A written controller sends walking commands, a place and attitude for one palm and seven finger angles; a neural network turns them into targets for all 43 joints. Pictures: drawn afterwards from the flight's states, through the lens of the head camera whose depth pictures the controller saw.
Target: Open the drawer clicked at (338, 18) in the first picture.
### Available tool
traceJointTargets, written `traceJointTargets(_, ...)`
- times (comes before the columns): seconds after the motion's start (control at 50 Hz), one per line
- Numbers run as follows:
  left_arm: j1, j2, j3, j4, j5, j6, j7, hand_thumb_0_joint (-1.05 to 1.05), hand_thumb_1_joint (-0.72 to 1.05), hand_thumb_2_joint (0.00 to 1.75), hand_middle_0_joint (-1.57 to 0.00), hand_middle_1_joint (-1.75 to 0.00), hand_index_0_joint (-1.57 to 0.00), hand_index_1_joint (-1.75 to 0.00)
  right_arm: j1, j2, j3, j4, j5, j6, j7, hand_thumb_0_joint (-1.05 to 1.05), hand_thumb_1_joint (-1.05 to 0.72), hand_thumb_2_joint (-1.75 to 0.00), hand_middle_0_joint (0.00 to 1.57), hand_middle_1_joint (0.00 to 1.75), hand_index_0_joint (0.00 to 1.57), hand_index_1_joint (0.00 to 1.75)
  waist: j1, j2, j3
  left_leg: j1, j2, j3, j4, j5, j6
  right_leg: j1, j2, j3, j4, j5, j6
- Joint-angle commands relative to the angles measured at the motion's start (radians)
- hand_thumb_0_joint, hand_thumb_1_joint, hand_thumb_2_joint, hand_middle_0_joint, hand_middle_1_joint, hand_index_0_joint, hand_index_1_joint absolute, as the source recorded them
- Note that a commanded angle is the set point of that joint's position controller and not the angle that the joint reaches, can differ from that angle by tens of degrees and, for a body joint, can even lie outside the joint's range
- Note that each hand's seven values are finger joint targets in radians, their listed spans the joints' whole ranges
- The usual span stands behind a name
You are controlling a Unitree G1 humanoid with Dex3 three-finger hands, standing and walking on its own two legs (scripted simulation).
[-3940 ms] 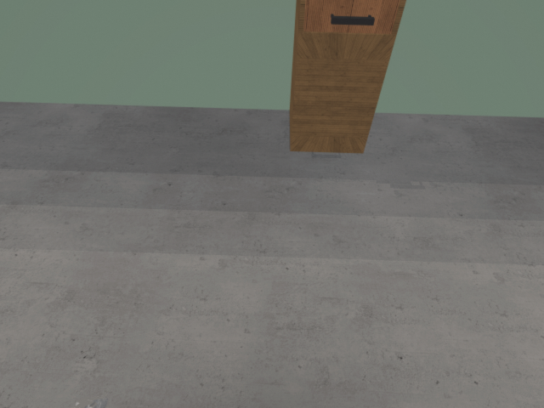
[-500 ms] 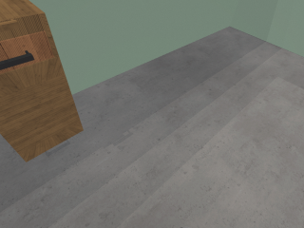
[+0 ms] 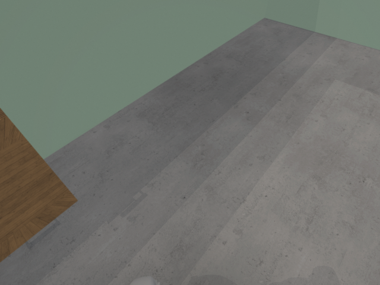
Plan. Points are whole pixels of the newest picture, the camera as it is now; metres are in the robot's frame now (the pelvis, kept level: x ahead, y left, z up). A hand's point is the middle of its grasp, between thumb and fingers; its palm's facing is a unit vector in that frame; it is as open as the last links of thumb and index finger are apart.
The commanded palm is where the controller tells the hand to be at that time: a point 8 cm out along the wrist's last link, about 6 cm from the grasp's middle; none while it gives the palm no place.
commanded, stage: turn to face it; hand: left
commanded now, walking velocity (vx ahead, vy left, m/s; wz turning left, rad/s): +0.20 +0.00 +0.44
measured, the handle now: out of the picture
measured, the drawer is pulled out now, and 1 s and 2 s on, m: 0.00 0.00 0.00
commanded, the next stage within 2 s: take the last steps up to it in 1.40 s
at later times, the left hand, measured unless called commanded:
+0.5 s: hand out of the picture +0.13 +0.26 -0.18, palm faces +0.29 -0.93 -0.22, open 7.4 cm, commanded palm none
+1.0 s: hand out of the picture +0.14 +0.20 -0.14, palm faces +0.50 -0.82 -0.27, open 7.4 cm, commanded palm none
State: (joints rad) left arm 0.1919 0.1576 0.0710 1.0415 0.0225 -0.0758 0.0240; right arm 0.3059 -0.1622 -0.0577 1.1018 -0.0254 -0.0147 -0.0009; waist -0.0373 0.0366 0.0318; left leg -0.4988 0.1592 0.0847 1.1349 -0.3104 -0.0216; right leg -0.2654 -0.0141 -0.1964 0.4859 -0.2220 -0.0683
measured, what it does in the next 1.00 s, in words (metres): walks ahead, turning left: left foot, then right foot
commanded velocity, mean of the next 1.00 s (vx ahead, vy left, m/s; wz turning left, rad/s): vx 0.00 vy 0.00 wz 0.58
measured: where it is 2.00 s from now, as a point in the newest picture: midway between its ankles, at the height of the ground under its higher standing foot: outside the picture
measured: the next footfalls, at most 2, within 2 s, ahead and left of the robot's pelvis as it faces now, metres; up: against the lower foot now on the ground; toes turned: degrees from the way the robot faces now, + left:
left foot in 0.26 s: +0.21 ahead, +0.15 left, +0.00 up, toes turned +17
right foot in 0.78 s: +0.23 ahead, -0.10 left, +0.00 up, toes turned +21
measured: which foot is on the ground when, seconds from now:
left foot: up 0.00-0.24, down 0.26-0.76, up 0.78-1.00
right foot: down 0.00-0.28, up 0.30-0.76, down 0.78-1.00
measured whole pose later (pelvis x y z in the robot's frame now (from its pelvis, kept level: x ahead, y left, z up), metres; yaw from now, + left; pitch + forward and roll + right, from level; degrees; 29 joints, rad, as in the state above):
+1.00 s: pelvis +0.16 -0.01 +0.00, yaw +32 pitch +0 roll +2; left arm 0.20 0.17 0.03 0.87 0.03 0.01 0.02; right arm 0.20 -0.28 -0.10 0.94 -0.02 0.09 0.03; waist -0.04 0.02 0.07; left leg -0.50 0.03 0.02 1.08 -0.40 -0.08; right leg -0.20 -0.11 -0.16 0.51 -0.31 0.00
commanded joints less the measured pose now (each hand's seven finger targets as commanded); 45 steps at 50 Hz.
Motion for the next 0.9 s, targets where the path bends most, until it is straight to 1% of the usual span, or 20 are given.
traceJointTargets(0.0,0.104,0.093,-0.01,0.0,0.0,-0.011,-0.006,0.0,0.9,0.9,-0.2,-0.3,-0.2,-0.3,0.057,0.008,0.003,-0.052,0.0,0.004,0.01,0.0,-0.9,-0.9,0.2,0.3,0.2,0.3,0.012,-0.128,0.013,-0.029,0.01,-0.021,-0.142,0.075,-0.016,0.023,-0.278,0.157,-0.296,0.166,-0.071)
traceJointTargets(0.14,0.145,0.138,-0.011,0.016,0.003,0.006,0.002,0.0,0.9,0.9,-0.2,-0.3,-0.2,-0.3,-0.135,-0.032,0.01,-0.141,0.006,0.0,0.027,0.0,-0.9,-0.9,0.2,0.3,0.2,0.3,0.054,-0.156,0.046,0.01,-0.034,0.035,-0.423,0.091,-0.001,0.168,-0.305,0.059,-0.175,0.466,-0.033)
traceJointTargets(0.2,0.122,0.174,0.008,-0.012,-0.001,0.023,0.007,0.0,0.9,0.9,-0.2,-0.3,-0.2,-0.3,-0.072,-0.083,-0.001,-0.146,0.001,0.004,0.024,0.0,-0.9,-0.9,0.2,0.3,0.2,0.3,0.01,-0.125,-0.008,0.172,-0.072,0.055,-0.54,0.143,0.017,0.177,-0.306,0.003,0.022,0.534,0.008)
traceJointTargets(0.22,0.12,0.174,0.012,-0.025,-0.006,0.031,0.005,0.0,0.9,0.9,-0.2,-0.3,-0.2,-0.3,0.009,-0.125,-0.012,-0.134,-0.004,0.002,0.02,0.0,-0.9,-0.9,0.2,0.3,0.2,0.3,-0.026,-0.05,-0.07,0.324,-0.076,0.039,-0.615,0.33,0.033,0.118,-0.268,-0.031,0.192,0.468,0.045)
traceJointTargets(0.24,0.139,0.143,0.012,-0.054,-0.018,0.039,0.0,0.0,0.9,0.9,-0.2,-0.3,-0.2,-0.3,0.081,-0.231,-0.035,-0.14,-0.011,-0.002,0.012,0.0,-0.9,-0.9,0.2,0.3,0.2,0.3,-0.045,0.199,-0.136,0.503,0.114,-0.217,-0.664,0.683,0.124,-0.087,-0.15,-0.071,0.438,0.099,0.119)
traceJointTargets(0.26,0.133,0.116,0.004,-0.096,-0.019,0.042,0.0,0.0,0.9,0.9,-0.2,-0.3,-0.2,-0.3,0.128,-0.295,-0.043,-0.135,-0.001,0.004,0.006,0.0,-0.9,-0.9,0.2,0.3,0.2,0.3,-0.053,0.323,-0.171,0.531,0.293,-0.431,-0.732,0.889,0.257,-0.207,-0.053,0.002,0.695,-0.479,0.138)
traceJointTargets(0.28,0.09,0.127,0.003,-0.108,-0.012,0.059,0.008,0.0,0.9,0.9,-0.2,-0.3,-0.2,-0.3,0.099,-0.287,-0.042,-0.13,0.008,0.005,-0.005,0.0,-0.9,-0.9,0.2,0.3,0.2,0.3,-0.049,0.221,-0.205,0.513,0.286,-0.463,-0.765,0.668,0.267,-0.271,-0.063,0.132,0.78,-0.442,0.13)
traceJointTargets(0.32,0.034,0.119,0.016,-0.115,-0.005,0.063,-0.001,0.0,0.9,0.9,-0.2,-0.3,-0.2,-0.3,-0.034,-0.227,-0.034,-0.181,0.006,0.006,-0.01,0.0,-0.9,-0.9,0.2,0.3,0.2,0.3,-0.014,0.119,-0.1,0.348,0.192,-0.394,-0.81,0.347,0.212,-0.315,-0.107,0.185,0.77,-0.291,0.133)
traceJointTargets(0.34,0.046,0.118,0.021,-0.109,-0.003,0.067,-0.01,0.0,0.9,0.9,-0.2,-0.3,-0.2,-0.3,-0.085,-0.204,-0.025,-0.198,0.004,0.002,-0.011,0.0,-0.9,-0.9,0.2,0.3,0.2,0.3,0.017,0.069,-0.074,0.288,0.148,-0.337,-0.829,0.304,0.18,-0.287,-0.113,0.18,0.741,-0.222,0.137)
traceJointTargets(0.38,0.102,0.108,0.024,-0.1,-0.003,0.084,-0.011,0.0,0.9,0.9,-0.2,-0.3,-0.2,-0.3,-0.125,-0.201,-0.026,-0.217,0.006,0.0,-0.009,0.0,-0.9,-0.9,0.2,0.3,0.2,0.3,0.041,0.077,-0.099,0.245,0.096,-0.267,-0.854,0.239,0.158,-0.234,-0.105,0.174,0.693,-0.159,0.146)
traceJointTargets(0.5,0.048,0.121,0.031,-0.157,-0.001,0.102,-0.004,0.0,0.9,0.9,-0.2,-0.3,-0.2,-0.3,-0.103,-0.217,-0.048,-0.225,0.003,0.015,-0.002,0.0,-0.9,-0.9,0.2,0.3,0.2,0.3,0.024,0.067,-0.092,0.262,0.075,-0.349,-0.875,0.116,0.186,-0.253,-0.084,0.181,0.551,-0.149,0.163)
traceJointTargets(0.6,-0.026,0.126,0.025,-0.214,-0.007,0.099,0.0,0.0,0.9,0.9,-0.2,-0.3,-0.2,-0.3,-0.074,-0.241,-0.066,-0.23,-0.002,0.03,0.001,0.0,-0.9,-0.9,0.2,0.3,0.2,0.3,-0.002,0.102,-0.096,0.279,0.065,-0.437,-0.834,0.163,0.204,-0.201,-0.045,0.186,0.39,-0.212,0.154)
traceJointTargets(0.66,0.003,0.13,0.018,-0.227,-0.014,0.093,0.003,0.0,0.9,0.9,-0.2,-0.3,-0.2,-0.3,-0.091,-0.248,-0.073,-0.243,-0.003,0.037,0.004,0.0,-0.9,-0.9,0.2,0.3,0.2,0.3,0.011,0.132,-0.117,0.253,0.04,-0.465,-0.788,0.275,0.192,-0.091,-0.009,0.18,0.238,-0.206,0.139)
traceJointTargets(0.7,0.077,0.148,0.023,-0.216,-0.018,0.087,0.006,0.0,0.9,0.9,-0.2,-0.3,-0.2,-0.3,-0.124,-0.241,-0.075,-0.259,0.003,0.043,0.007,0.0,-0.9,-0.9,0.2,0.3,0.2,0.3,0.049,0.116,-0.133,0.178,-0.01,-0.444,-0.738,0.26,0.146,0.068,0.002,0.166,0.027,-0.093,0.128)
traceJointTargets(0.72,0.12,0.183,0.03,-0.213,-0.013,0.08,0.011,0.0,0.9,0.9,-0.2,-0.3,-0.2,-0.3,-0.129,-0.211,-0.073,-0.269,0.011,0.045,0.011,0.0,-0.9,-0.9,0.2,0.3,0.2,0.3,0.073,0.037,-0.139,0.067,-0.064,-0.405,-0.658,0.161,0.092,0.204,-0.063,0.216,-0.136,-0.041,0.105)
traceJointTargets(0.74,0.122,0.286,0.046,-0.225,0.005,0.069,0.019,0.0,0.9,0.9,-0.2,-0.3,-0.2,-0.3,-0.114,-0.144,-0.063,-0.289,0.021,0.046,0.017,0.0,-0.9,-0.9,0.2,0.3,0.2,0.3,0.075,-0.246,-0.123,-0.145,-0.201,-0.227,-0.423,-0.068,0.001,0.315,-0.331,0.493,-0.269,-0.095,0.013)
traceJointTargets(0.76,0.061,0.321,0.039,-0.252,0.004,0.077,0.018,0.0,0.9,0.9,-0.2,-0.3,-0.2,-0.3,-0.118,-0.154,-0.064,-0.305,0.005,0.042,0.015,0.0,-0.9,-0.9,0.2,0.3,0.2,0.3,0.06,-0.298,-0.075,-0.16,-0.226,-0.135,-0.192,-0.242,-0.02,0.161,-0.495,0.556,-0.265,0.014,-0.069)
traceJointTargets(0.8,-0.037,0.249,0.025,-0.269,-0.002,0.067,0.018,0.0,0.9,0.9,-0.2,-0.3,-0.2,-0.3,-0.118,-0.173,-0.07,-0.27,-0.001,0.066,0.021,0.0,-0.9,-0.9,0.2,0.3,0.2,0.3,0.012,-0.217,0.002,-0.118,-0.162,-0.156,0.041,-0.148,-0.023,0.017,-0.386,0.419,-0.228,0.108,-0.054)
traceJointTargets(0.84,-0.081,0.195,0.009,-0.273,-0.002,0.063,0.015,0.0,0.9,0.9,-0.2,-0.3,-0.2,-0.3,-0.073,-0.158,-0.063,-0.243,0.002,0.07,0.031,0.0,-0.9,-0.9,0.2,0.3,0.2,0.3,-0.021,-0.176,0.017,-0.111,-0.136,-0.119,0.094,-0.056,-0.043,0.033,-0.306,0.25,-0.167,0.262,-0.028)
traceJointTargets(0.88,-0.031,0.2,0.009,-0.258,0.0,0.059,0.015,0.0,0.9,0.9,-0.2,-0.3,-0.2,-0.3,-0.093,-0.155,-0.054,-0.242,0.004,0.073,0.032,0.0,-0.9,-0.9,0.2,0.3,0.2,0.3,0.007,-0.213,-0.002,-0.1,-0.128,-0.089,0.061,-0.055,-0.059,0.1,-0.301,0.195,-0.142,0.348,-0.032)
